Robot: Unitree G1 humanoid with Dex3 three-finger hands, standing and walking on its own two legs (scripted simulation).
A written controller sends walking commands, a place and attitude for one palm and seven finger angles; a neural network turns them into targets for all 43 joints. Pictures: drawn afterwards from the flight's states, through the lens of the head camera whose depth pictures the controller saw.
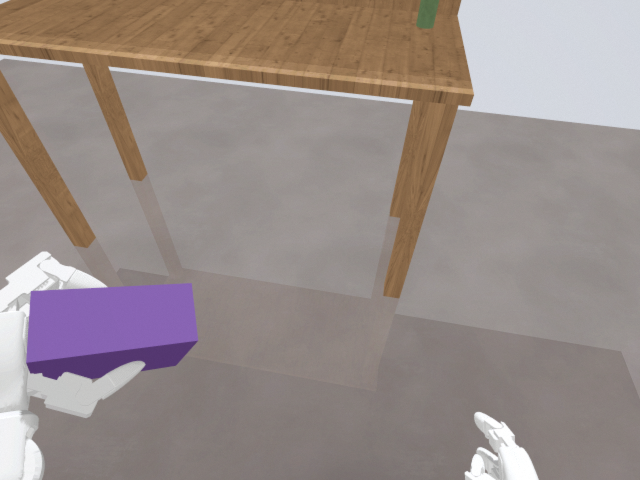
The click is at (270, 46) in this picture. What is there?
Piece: table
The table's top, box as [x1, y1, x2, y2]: [0, 0, 473, 106]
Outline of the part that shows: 0,4 0,54 469,106 473,96 456,15 436,14 433,27 429,29 423,29 415,25 417,12 287,0 9,0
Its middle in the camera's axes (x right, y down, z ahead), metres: -0.31 -0.63 +1.16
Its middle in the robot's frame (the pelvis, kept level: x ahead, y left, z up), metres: +1.27 +0.39 +0.06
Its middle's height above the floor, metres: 0.83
